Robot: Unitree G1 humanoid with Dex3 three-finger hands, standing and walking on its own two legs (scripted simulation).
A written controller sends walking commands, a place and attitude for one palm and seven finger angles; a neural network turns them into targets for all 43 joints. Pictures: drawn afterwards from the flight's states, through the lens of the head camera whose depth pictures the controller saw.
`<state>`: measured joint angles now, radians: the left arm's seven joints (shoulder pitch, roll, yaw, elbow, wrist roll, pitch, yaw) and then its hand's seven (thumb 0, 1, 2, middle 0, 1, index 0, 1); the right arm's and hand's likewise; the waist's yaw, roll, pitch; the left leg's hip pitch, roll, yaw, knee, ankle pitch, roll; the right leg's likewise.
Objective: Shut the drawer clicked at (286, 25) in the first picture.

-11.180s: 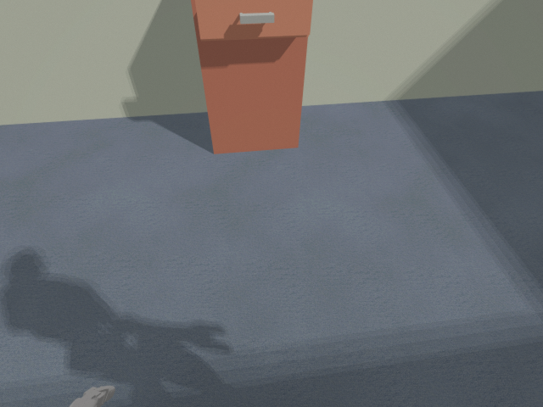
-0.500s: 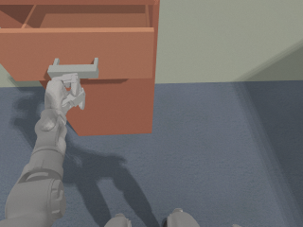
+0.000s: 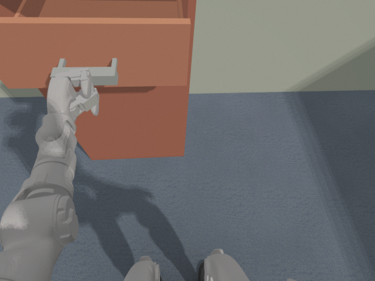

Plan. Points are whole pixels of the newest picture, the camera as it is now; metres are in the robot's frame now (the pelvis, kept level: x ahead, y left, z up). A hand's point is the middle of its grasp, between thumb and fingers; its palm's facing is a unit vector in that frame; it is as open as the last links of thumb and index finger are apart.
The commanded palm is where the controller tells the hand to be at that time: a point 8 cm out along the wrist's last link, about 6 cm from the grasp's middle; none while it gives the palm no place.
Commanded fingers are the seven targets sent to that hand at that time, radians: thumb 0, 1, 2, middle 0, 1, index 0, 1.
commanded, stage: push the drawer shut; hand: left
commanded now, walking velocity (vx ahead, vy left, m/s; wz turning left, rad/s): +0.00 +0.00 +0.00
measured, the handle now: (87, 69) +0.56 +0.21 +0.08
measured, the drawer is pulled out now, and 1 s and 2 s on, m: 0.13 0.01 0.00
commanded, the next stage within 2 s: pull the fist back off the drawer in 1.32 s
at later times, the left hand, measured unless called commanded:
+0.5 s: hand (99, 74) +0.54 +0.18 +0.08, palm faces +0.03 -1.00 -0.03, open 3.2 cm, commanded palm +0.53 +0.22 +0.08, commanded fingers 0.00 0.90 0.90 -1.40 -1.60 -1.40 -1.60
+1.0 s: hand (102, 56) +0.60 +0.18 +0.09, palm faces +0.04 -1.00 -0.03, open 3.3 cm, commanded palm +0.59 +0.21 +0.08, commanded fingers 0.00 0.90 0.90 -1.40 -1.60 -1.40 -1.60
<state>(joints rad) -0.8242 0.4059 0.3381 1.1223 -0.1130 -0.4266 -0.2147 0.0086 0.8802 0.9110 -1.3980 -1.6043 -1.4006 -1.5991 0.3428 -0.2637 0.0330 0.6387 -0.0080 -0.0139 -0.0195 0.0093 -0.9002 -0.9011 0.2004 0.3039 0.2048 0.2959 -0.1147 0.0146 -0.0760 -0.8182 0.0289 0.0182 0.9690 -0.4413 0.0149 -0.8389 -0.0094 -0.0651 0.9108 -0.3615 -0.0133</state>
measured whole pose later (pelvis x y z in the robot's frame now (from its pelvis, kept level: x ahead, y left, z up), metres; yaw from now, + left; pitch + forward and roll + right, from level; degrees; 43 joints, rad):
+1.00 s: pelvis +0.01 +0.01 -0.01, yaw -1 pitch +26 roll -4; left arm -1.23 0.67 0.42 1.38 0.01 -0.33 -0.17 0.03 0.88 0.95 -1.40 -1.60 -1.40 -1.60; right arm 0.45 -0.28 0.07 0.64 -0.07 0.03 0.01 0.00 -0.90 -0.90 0.20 0.30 0.21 0.30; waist -0.26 0.05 -0.07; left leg -1.03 0.05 -0.01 1.05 -0.47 0.02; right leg -1.02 0.02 -0.09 0.93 -0.36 -0.01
